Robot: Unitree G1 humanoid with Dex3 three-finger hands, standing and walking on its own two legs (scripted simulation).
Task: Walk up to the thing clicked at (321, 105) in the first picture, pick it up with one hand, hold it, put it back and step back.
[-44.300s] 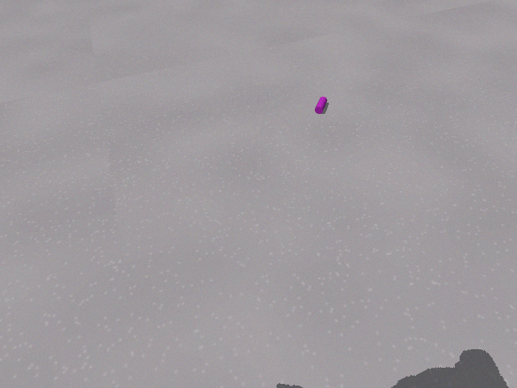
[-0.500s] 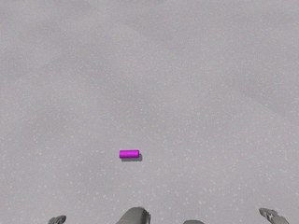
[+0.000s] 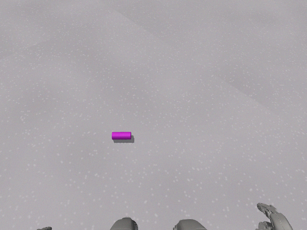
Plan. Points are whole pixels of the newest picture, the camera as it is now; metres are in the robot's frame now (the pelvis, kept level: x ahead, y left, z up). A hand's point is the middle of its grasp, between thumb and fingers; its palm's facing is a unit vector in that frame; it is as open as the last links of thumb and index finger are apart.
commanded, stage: step back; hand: left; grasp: from above
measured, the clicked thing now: (121, 135) +0.74 +0.22 -0.74
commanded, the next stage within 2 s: stand in 1.92 s
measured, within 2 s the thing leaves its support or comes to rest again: neither
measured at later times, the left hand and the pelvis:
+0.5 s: hand out of the picture -0.05 +0.25 -0.15, palm faces +0.07 -0.92 -0.39, open 7.4 cm; pelvis -0.17 -0.02 -0.01, yaw +4 degrees
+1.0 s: hand out of the picture -0.29 +0.20 -0.13, palm faces +0.06 -0.90 -0.43, open 7.4 cm; pelvis -0.33 -0.08 +0.00, yaw +3 degrees
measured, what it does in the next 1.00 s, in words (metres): walks backwards: right foot, then left foot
